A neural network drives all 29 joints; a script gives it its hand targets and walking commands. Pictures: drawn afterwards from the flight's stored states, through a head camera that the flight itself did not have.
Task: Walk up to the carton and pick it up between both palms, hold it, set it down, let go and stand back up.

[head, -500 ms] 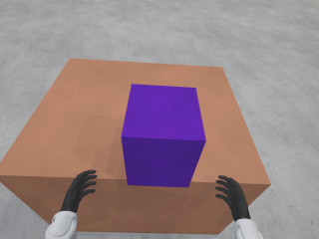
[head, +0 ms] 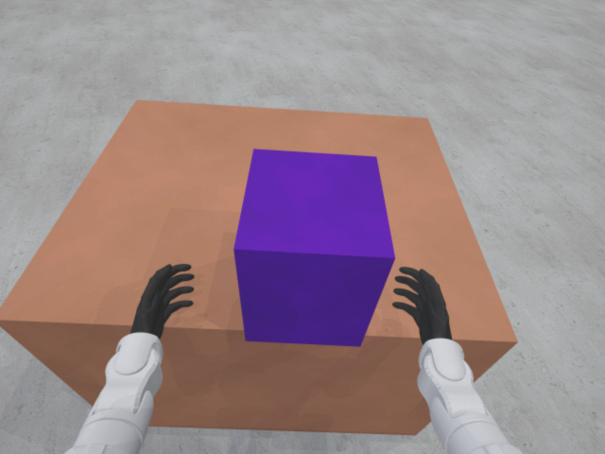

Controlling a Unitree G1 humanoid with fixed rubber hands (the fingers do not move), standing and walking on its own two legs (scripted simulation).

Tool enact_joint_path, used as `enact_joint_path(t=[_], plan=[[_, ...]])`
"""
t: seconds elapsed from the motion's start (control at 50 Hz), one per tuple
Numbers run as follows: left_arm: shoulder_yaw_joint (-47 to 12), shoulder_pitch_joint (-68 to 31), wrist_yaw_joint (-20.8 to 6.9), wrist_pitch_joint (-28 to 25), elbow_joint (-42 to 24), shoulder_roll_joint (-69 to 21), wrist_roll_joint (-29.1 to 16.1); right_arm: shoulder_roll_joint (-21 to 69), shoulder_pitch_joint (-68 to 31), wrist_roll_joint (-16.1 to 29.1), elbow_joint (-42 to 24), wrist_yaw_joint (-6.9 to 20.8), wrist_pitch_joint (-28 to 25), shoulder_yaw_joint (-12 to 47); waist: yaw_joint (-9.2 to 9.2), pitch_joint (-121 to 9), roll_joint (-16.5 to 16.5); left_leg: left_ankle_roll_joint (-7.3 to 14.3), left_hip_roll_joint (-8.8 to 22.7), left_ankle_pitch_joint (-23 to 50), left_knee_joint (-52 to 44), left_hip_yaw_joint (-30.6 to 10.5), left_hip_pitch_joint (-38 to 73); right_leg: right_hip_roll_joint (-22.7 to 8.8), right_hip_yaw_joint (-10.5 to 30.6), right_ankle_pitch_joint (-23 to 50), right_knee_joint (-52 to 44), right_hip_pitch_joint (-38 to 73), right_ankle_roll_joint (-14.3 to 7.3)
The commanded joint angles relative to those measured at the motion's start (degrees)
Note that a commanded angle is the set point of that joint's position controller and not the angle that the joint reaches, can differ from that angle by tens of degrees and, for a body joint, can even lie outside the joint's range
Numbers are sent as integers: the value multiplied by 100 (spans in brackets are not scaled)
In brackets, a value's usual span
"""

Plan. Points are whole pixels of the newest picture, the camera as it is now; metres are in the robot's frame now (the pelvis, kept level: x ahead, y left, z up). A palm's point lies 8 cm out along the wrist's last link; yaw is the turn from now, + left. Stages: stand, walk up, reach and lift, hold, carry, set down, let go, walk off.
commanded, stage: reach and lift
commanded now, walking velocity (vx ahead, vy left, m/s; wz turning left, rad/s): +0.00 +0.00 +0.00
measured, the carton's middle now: (309, 251) +0.43 +0.02 +0.00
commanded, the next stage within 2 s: none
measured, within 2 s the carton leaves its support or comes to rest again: neither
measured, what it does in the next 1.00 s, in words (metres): stands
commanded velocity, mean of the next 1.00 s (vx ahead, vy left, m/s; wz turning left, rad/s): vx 0.00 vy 0.00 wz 0.00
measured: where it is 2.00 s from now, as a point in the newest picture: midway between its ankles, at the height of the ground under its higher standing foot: outside the picture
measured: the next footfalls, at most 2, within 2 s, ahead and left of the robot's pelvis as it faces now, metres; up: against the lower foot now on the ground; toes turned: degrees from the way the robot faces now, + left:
none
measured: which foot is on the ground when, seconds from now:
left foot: down 0.00-1.00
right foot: down 0.00-1.00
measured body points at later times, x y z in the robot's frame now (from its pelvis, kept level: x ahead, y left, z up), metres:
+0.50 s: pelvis +0.01 +0.00 +0.01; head +0.03 +0.02 +0.46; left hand +0.36 +0.23 +0.07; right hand +0.38 -0.15 +0.09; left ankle +0.02 +0.13 -0.74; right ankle -0.04 -0.10 -0.74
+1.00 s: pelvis +0.01 +0.00 +0.01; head +0.02 +0.00 +0.46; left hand +0.42 +0.23 +0.14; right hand +0.43 -0.16 +0.15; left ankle +0.02 +0.13 -0.74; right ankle -0.04 -0.10 -0.74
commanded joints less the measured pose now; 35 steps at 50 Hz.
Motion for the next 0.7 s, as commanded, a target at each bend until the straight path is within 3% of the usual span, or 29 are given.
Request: enact_joint_path(t=[0.0,0.08,0.2,0.26,0.38,0.44,0.58,0.68], plan=[[213,-1899,15,500,-1940,526,38,-719,-1808,229,-1383,-71,213,-212,1,-1861,687,-308,-106,2644,-15,66,1982,-20,152,1897,-765,-474,-6],[338,-1775,-65,1089,-2135,437,202,-800,-1894,334,-1637,-87,598,-95,4,-1552,579,-276,-106,2837,-145,62,2145,34,144,2152,-929,-292,46],[613,-1886,-147,2053,-2021,182,441,-891,-2168,313,-1789,-108,1336,-151,21,-678,189,-163,-136,2201,-591,123,2043,111,175,1533,-1265,-39,161],[752,-2209,-96,2221,-2367,184,509,-789,-2457,316,-2186,-153,1499,-248,176,-875,231,-158,-156,2142,-635,214,1984,114,214,1623,-1233,66,200],[921,-2985,10,2201,-2933,561,399,-698,-3112,315,-2891,-294,1594,-399,191,-1869,323,-124,-213,2431,-441,327,1826,118,222,2449,-947,346,315],[945,-3255,39,2345,-3006,710,375,-815,-3270,358,-2681,-344,1737,-459,166,-2186,487,-167,-209,2662,-333,355,1901,150,217,2670,-870,353,316],[987,-3551,-65,3041,-2406,682,394,-1093,-3652,491,-1654,-444,2301,-454,-37,-1899,534,-235,-171,2746,-310,285,2063,160,111,2588,-952,107,342],[1033,-3996,-88,3234,-2261,788,317,-1215,-4334,620,-1605,-472,2428,-439,-109,-2022,576,-248,-210,2999,-255,226,2013,192,70,2825,-957,128,395]])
